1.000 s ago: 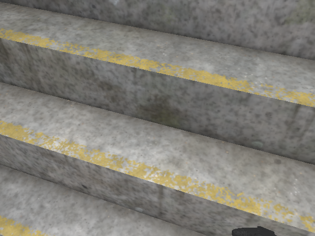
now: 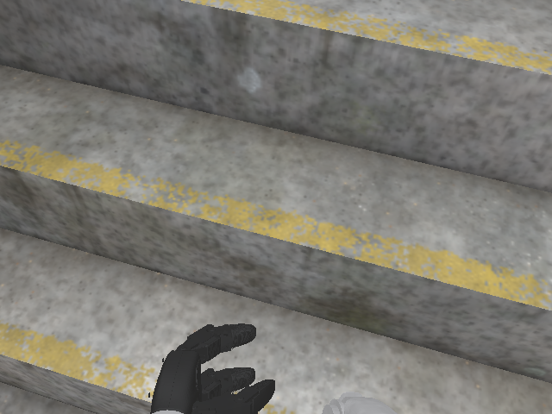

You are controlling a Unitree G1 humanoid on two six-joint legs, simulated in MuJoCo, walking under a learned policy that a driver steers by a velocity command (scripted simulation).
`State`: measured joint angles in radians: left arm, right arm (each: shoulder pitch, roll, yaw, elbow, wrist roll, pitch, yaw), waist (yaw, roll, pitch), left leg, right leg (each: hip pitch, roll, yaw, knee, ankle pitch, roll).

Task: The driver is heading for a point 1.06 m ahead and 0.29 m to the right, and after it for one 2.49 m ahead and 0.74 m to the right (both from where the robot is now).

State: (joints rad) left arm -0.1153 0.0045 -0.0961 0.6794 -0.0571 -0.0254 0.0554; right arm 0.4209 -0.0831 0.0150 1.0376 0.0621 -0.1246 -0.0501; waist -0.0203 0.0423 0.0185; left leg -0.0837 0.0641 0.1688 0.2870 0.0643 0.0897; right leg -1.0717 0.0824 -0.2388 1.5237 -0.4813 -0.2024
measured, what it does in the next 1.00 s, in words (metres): climbs: right foot 0.22 m higher, then left foot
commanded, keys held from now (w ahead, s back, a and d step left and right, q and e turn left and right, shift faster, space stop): w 0.46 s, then w+e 0.54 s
